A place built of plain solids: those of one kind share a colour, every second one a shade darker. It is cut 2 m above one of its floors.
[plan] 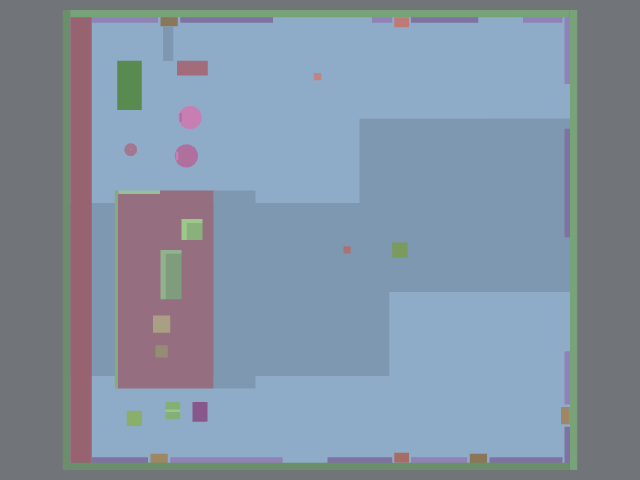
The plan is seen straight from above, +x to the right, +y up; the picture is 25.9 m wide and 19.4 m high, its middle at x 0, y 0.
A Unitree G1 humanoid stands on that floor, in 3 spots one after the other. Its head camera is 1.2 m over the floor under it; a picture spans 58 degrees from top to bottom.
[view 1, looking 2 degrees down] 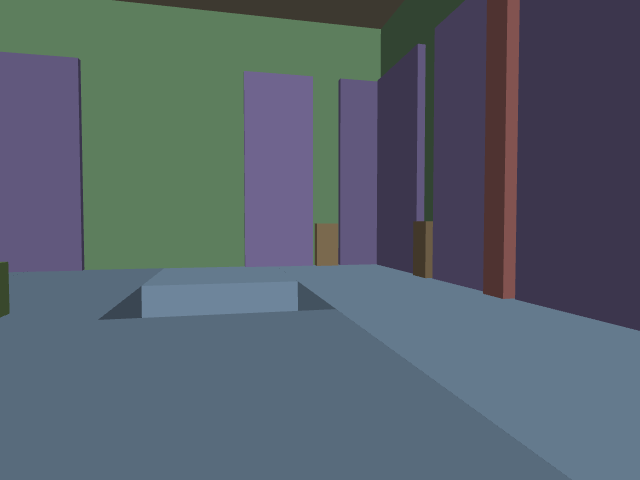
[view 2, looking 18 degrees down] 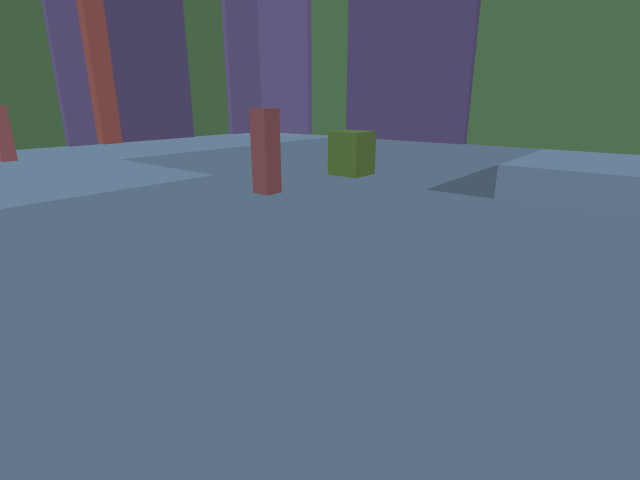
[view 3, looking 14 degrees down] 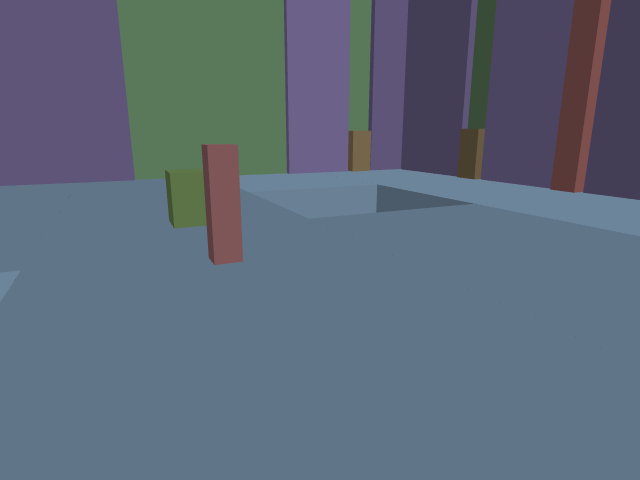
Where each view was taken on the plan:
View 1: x -3.67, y -3.75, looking -13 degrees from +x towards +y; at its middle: wallbox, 13.77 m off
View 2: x -3.29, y -4.95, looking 39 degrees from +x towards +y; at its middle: floor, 4.24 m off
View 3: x -3.29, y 0.55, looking -25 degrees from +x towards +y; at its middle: floor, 5.42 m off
